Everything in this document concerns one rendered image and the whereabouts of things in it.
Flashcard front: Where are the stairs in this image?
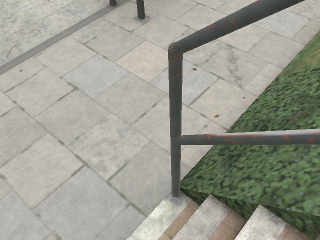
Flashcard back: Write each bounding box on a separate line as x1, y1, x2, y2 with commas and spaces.
127, 191, 320, 240

